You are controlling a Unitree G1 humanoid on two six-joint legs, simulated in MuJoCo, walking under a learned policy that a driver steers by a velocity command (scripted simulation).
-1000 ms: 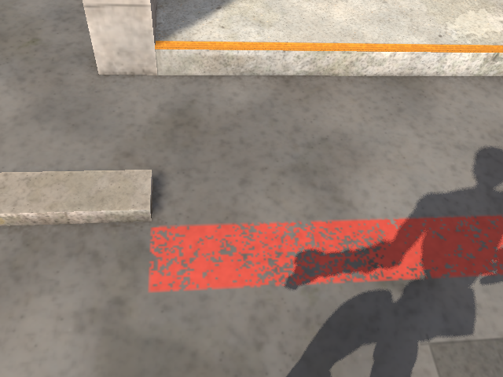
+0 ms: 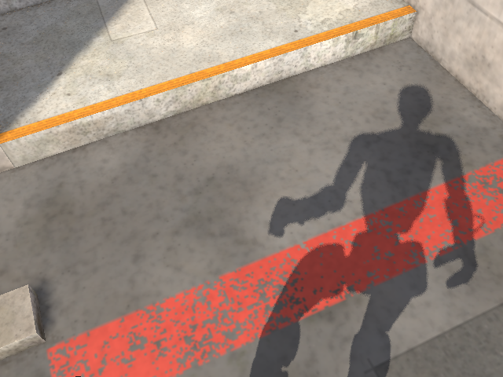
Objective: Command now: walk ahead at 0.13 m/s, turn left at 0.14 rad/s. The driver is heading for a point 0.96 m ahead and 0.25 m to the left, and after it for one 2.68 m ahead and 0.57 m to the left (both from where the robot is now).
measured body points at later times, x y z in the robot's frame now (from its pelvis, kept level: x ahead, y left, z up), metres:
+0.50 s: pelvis +0.10 +0.04 +0.00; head +0.14 +0.07 +0.44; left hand +0.13 +0.36 -0.13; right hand +0.34 -0.18 -0.08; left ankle +0.07 +0.13 -0.74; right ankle +0.06 -0.09 -0.72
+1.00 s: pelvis +0.35 +0.09 -0.01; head +0.39 +0.10 +0.44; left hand +0.39 +0.40 -0.11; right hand +0.54 -0.14 -0.12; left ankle +0.15 +0.16 -0.64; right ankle +0.46 +0.05 -0.73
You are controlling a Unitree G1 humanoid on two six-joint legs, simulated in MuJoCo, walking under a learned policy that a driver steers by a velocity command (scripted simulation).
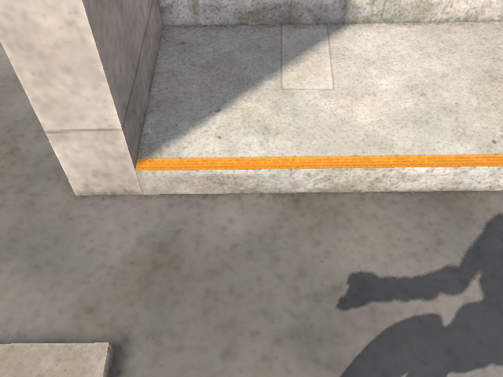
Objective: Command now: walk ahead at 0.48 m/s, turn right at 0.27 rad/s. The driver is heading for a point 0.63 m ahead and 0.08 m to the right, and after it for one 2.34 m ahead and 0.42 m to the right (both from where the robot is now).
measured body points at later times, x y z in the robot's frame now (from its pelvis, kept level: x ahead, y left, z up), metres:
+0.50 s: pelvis +0.29 +0.02 +0.01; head +0.31 +0.02 +0.46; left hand +0.41 +0.29 -0.12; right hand +0.42 -0.28 -0.06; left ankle +0.38 +0.11 -0.73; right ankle +0.14 -0.07 -0.64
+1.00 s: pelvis +0.52 -0.12 +0.01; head +0.54 -0.14 +0.46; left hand +0.77 +0.07 -0.07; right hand +0.47 -0.40 -0.12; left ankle +0.48 +0.06 -0.64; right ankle +0.54 -0.22 -0.73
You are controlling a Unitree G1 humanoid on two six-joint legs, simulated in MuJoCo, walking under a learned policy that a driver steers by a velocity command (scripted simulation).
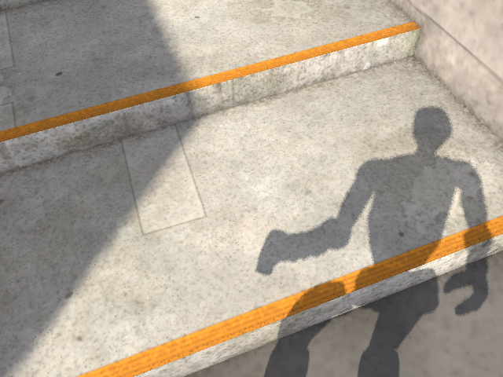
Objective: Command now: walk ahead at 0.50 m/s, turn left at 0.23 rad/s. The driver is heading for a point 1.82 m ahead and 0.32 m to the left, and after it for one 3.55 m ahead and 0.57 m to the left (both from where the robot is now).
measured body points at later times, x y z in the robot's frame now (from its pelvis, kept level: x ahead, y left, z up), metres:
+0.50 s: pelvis +0.26 +0.06 -0.01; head +0.29 +0.08 +0.44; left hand +0.29 +0.35 -0.13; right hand +0.47 -0.16 -0.11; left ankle +0.29 +0.14 -0.74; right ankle +0.15 -0.11 -0.61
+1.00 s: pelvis +0.57 +0.09 +0.05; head +0.59 +0.10 +0.50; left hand +0.66 +0.37 -0.05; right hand +0.70 -0.14 -0.09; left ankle +0.35 +0.17 -0.56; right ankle +0.68 +0.06 -0.62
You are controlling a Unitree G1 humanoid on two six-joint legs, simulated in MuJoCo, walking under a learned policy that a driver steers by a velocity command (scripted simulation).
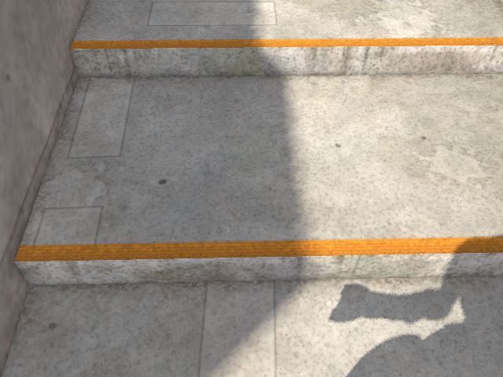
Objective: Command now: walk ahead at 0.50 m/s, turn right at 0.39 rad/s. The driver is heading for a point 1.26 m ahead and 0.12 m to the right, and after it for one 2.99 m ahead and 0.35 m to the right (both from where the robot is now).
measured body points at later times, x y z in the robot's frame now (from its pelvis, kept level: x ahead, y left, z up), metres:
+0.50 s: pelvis +0.30 +0.00 +0.06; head +0.33 -0.02 +0.51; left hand +0.36 +0.28 -0.06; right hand +0.50 -0.28 +0.00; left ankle +0.45 +0.07 -0.67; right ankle +0.10 -0.05 -0.66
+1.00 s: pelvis +0.55 -0.08 +0.06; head +0.57 -0.09 +0.51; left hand +0.82 +0.09 +0.00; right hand +0.52 -0.35 -0.06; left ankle +0.46 +0.07 -0.63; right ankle +0.61 -0.20 -0.67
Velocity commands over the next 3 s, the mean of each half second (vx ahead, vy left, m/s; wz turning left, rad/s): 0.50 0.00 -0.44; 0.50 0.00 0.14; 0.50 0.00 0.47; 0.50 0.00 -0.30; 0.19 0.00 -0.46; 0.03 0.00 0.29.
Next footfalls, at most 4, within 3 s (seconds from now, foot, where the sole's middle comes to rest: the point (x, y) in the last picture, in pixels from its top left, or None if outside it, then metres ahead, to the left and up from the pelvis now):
0.50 left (247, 371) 0.49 0.06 -0.70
0.96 right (348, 315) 0.65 -0.21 -0.70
1.42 left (250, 211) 0.90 0.06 -0.58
2.02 right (306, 134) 1.22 -0.11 -0.58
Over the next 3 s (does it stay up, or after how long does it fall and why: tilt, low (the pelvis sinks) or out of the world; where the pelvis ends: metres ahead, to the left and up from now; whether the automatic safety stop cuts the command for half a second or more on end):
stays up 1.25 -0.04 0.19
